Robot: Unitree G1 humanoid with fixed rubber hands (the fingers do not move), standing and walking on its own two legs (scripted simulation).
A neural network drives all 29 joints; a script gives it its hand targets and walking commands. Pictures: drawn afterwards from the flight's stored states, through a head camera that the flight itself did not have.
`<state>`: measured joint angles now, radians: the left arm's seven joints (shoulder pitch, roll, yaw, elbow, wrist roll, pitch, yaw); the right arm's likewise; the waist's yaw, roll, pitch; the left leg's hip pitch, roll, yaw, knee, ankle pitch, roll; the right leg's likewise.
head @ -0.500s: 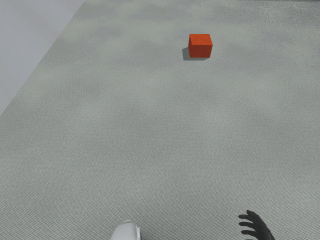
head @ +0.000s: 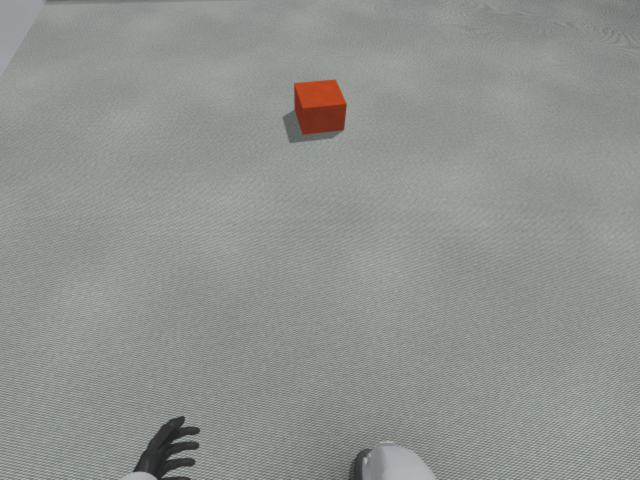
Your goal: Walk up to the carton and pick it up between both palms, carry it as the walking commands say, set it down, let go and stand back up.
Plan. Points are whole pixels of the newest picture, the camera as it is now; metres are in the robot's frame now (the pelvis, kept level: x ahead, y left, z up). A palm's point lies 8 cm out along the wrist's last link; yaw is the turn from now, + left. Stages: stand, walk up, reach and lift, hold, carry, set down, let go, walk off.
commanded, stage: walk up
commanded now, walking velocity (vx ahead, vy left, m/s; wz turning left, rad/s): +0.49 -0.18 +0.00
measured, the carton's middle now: (319, 106) +1.82 -0.17 -0.70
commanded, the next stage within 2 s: none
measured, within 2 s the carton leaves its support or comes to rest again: neither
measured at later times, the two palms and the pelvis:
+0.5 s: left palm (170, 467) +0.18 +0.20 -0.16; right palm (431, 253) +0.48 -0.24 -0.11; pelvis +0.28 -0.02 -0.02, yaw +1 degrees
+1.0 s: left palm (231, 186) +0.69 +0.14 -0.13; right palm (478, 270) +0.46 -0.33 -0.15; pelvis +0.54 -0.09 -0.02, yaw +0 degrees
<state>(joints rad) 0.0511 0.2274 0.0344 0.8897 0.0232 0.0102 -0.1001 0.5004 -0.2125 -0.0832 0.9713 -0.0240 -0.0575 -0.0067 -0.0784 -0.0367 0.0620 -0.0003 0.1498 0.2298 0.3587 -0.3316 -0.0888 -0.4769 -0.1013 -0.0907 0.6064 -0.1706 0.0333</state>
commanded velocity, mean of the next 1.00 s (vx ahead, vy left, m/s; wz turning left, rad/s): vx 0.50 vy -0.09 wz -0.03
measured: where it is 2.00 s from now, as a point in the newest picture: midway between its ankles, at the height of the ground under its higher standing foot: (320, 235)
